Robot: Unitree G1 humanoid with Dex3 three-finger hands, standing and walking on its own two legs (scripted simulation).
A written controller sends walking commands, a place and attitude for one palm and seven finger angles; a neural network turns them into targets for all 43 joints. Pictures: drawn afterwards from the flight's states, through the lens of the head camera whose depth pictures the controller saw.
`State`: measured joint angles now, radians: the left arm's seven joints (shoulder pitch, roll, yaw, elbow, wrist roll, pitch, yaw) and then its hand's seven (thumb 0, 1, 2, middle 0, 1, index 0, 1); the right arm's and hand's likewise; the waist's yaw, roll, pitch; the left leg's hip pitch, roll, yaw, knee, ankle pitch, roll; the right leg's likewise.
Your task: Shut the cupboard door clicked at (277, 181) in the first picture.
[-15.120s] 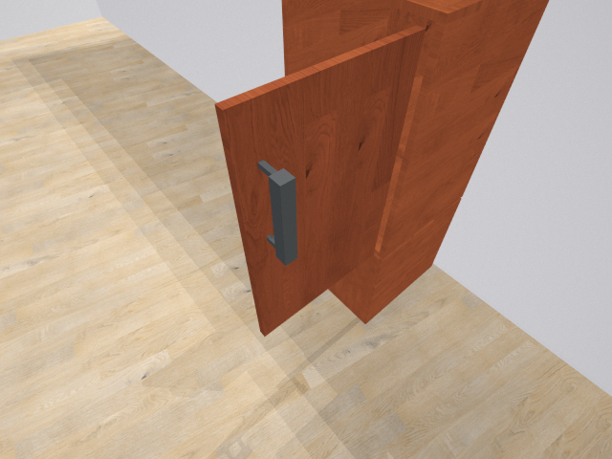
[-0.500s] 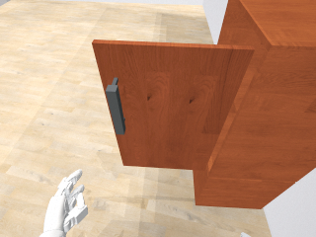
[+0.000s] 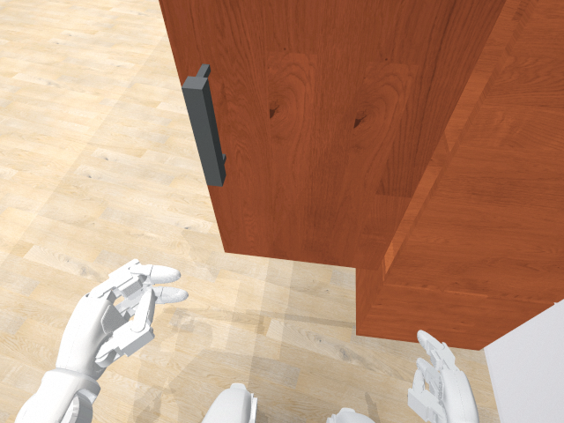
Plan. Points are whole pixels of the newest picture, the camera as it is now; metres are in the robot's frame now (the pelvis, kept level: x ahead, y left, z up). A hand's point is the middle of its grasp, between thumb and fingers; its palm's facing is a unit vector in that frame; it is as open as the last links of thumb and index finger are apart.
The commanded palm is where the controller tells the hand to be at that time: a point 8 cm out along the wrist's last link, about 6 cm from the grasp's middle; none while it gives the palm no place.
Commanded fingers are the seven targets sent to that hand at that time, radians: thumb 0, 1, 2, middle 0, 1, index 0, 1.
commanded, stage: raise the hand and make a fist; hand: left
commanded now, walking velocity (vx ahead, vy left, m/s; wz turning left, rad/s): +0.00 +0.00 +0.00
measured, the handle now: (211, 129) +0.49 +0.15 +0.14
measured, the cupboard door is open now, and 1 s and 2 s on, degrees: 89 89 89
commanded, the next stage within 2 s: bring the fist close to the handle in 1.24 s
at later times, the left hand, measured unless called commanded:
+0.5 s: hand (116, 298) +0.23 +0.21 +0.11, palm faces -0.04 -1.00 -0.05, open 3.1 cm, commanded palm +0.21 +0.26 +0.12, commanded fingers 0.00 0.90 0.90 -1.28 -1.48 -1.28 -1.48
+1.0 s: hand (114, 268) +0.25 +0.21 +0.15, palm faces -0.04 -1.00 -0.06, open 3.1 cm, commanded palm +0.22 +0.26 +0.15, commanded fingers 0.00 0.90 0.90 -1.30 -1.50 -1.30 -1.50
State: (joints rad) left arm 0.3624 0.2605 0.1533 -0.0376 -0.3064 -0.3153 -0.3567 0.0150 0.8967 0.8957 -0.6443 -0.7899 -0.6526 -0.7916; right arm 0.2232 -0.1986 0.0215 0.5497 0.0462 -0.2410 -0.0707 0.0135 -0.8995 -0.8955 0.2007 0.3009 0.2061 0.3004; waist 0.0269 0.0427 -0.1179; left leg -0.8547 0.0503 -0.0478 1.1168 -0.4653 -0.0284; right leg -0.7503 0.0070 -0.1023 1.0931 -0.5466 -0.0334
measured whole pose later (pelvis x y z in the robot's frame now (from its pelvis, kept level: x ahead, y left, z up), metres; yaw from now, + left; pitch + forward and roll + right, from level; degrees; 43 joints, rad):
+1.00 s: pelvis +0.02 +0.02 +0.05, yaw +0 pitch +4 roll -1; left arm 0.32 0.27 0.19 -0.11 -0.31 -0.13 -0.28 0.01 0.90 0.90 -1.29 -1.50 -1.30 -1.50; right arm 0.27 -0.26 0.04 0.57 0.06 -0.26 -0.06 0.01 -0.90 -0.90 0.20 0.30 0.21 0.30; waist 0.01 0.05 -0.08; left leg -0.49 0.02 0.00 0.78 -0.36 0.00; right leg -0.40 -0.01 -0.06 0.75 -0.42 0.00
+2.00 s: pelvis +0.03 +0.01 +0.05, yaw -1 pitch +5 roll +0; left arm 0.01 0.20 0.08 0.10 -0.20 -0.13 -0.14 0.02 0.90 0.90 -1.30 -1.50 -1.30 -1.50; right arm 0.25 -0.25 0.03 0.60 0.05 -0.20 -0.03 0.01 -0.90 -0.90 0.20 0.30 0.20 0.30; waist -0.01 0.04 -0.07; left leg -0.47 0.02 0.02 0.75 -0.36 0.00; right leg -0.40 -0.02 -0.04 0.75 -0.43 0.00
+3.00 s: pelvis +0.03 +0.00 +0.06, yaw -2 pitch +5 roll +0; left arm -0.32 0.19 0.08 0.49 -0.16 -0.20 -0.08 0.02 0.90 0.90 -1.30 -1.50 -1.30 -1.50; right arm 0.23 -0.24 0.02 0.63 0.06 -0.07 -0.02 0.01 -0.90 -0.90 0.20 0.30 0.20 0.30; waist -0.04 0.03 -0.05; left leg -0.47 0.04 0.03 0.72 -0.34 -0.02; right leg -0.41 0.00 -0.03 0.73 -0.41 -0.02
